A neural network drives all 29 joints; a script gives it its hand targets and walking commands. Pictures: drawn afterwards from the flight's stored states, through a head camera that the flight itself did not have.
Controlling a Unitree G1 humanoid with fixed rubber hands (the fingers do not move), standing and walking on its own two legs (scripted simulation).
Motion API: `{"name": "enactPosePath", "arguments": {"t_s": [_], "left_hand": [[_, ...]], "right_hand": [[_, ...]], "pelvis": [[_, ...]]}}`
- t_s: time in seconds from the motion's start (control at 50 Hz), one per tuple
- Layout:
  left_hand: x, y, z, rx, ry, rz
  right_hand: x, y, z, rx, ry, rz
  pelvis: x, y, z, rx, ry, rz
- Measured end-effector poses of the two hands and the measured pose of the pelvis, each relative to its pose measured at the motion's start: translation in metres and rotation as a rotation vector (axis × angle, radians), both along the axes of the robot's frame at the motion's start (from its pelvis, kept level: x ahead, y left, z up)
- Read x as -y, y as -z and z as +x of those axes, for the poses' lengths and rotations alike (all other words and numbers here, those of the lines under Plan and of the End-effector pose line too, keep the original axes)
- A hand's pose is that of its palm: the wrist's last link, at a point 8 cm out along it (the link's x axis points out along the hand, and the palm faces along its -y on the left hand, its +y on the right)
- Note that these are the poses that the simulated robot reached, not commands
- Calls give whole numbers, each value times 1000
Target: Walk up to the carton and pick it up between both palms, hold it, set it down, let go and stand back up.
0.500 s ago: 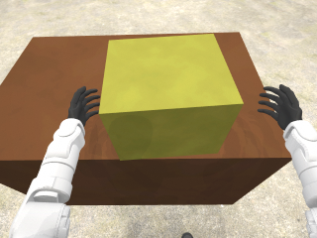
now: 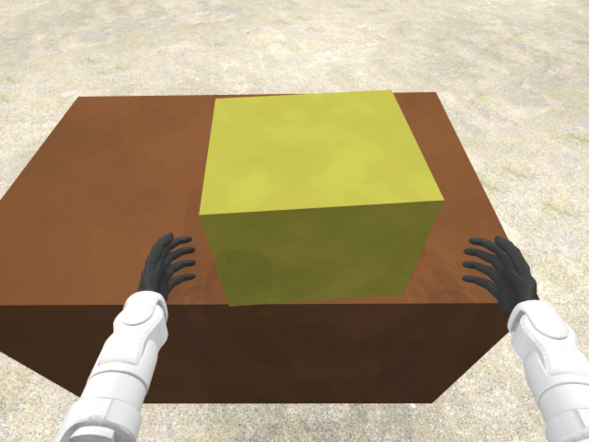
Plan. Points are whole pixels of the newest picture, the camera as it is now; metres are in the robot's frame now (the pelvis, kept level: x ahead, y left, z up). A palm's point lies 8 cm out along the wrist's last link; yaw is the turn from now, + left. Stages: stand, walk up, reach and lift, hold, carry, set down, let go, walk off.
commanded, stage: set down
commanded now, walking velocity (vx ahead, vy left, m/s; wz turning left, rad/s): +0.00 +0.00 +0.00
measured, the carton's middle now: (310, 198) +0.50 -0.02 +0.02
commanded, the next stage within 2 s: none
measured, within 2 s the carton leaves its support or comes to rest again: neither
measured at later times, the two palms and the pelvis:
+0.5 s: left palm (156, 309) +0.30 +0.21 +0.02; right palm (500, 317) +0.27 -0.27 +0.01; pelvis +0.00 -0.01 +0.00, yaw +0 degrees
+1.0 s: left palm (150, 352) +0.25 +0.21 +0.00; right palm (491, 343) +0.24 -0.25 +0.00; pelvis +0.01 +0.00 +0.00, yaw -1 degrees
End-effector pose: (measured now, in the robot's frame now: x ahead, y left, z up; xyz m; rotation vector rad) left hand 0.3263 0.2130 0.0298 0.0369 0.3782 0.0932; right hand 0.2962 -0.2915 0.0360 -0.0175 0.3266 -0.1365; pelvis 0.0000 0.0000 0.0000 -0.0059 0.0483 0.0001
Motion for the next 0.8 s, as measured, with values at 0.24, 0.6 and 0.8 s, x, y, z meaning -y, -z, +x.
{"name": "enactPosePath", "arguments": {"t_s": [0.24,0.6,0.8], "left_hand": [[-6,17,-19,-17,-50,17],[5,23,-41,-42,-22,1],[1,26,-62,-42,-46,8]], "right_hand": [[-4,22,-23,-20,8,-3],[-27,31,-29,-42,-19,10],[-36,34,-40,-42,-11,-2]], "pelvis": [[7,1,-2,4,6,8],[12,-2,5,42,5,1],[8,-2,10,66,6,-6]]}}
